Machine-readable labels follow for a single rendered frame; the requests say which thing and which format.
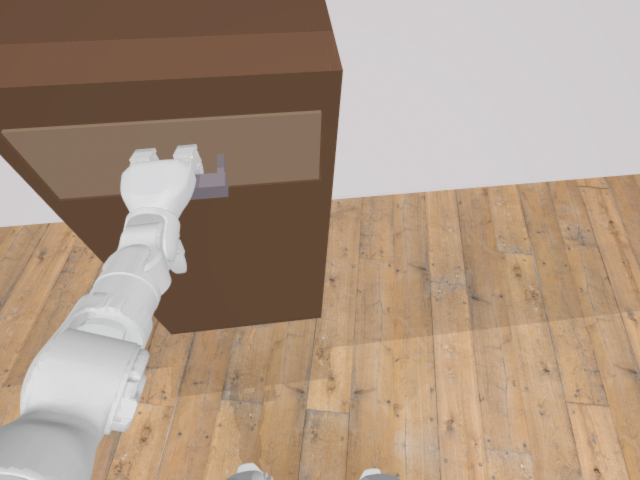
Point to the robot left shin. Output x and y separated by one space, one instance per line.
248 467

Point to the drawer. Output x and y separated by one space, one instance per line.
88 160

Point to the cabinet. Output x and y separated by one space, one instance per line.
255 257

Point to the left robot forearm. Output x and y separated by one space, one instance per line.
126 294

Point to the handle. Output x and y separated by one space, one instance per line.
212 185

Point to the left robot upper arm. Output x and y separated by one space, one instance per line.
87 386

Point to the left robot hand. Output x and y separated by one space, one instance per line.
165 184

